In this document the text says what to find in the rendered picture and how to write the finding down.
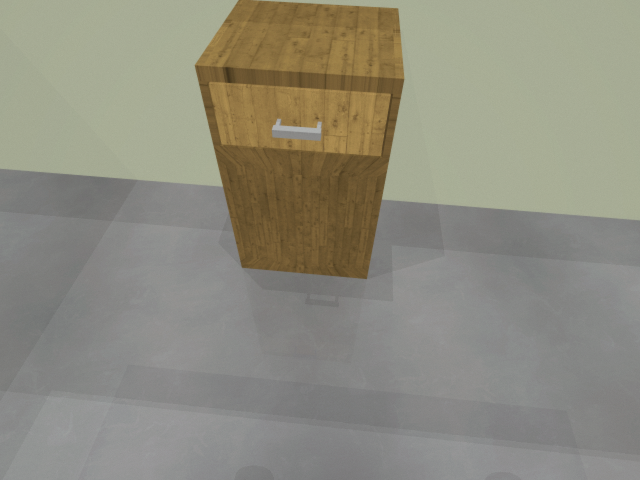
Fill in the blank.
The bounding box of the drawer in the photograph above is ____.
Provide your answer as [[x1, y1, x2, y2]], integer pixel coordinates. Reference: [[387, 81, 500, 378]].
[[209, 82, 391, 156]]

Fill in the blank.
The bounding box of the cabinet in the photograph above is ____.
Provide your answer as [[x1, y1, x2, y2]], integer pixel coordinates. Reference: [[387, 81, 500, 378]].
[[195, 0, 404, 279]]

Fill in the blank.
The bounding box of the handle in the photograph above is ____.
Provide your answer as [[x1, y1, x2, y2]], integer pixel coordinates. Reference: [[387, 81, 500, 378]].
[[272, 119, 322, 141]]

